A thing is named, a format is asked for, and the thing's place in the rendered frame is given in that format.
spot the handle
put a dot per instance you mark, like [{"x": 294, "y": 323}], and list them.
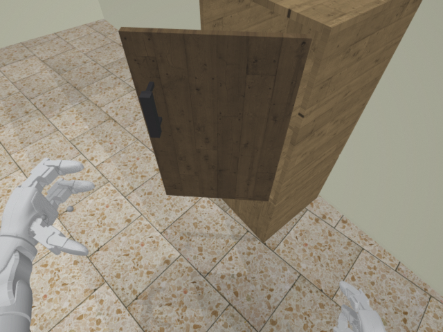
[{"x": 150, "y": 112}]

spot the right robot hand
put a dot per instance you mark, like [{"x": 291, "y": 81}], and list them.
[{"x": 366, "y": 320}]

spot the robot left forearm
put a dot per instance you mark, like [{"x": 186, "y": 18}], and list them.
[{"x": 16, "y": 298}]

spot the left robot hand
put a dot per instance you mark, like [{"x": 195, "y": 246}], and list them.
[{"x": 21, "y": 215}]

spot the cupboard door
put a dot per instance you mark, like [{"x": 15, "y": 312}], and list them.
[{"x": 225, "y": 98}]

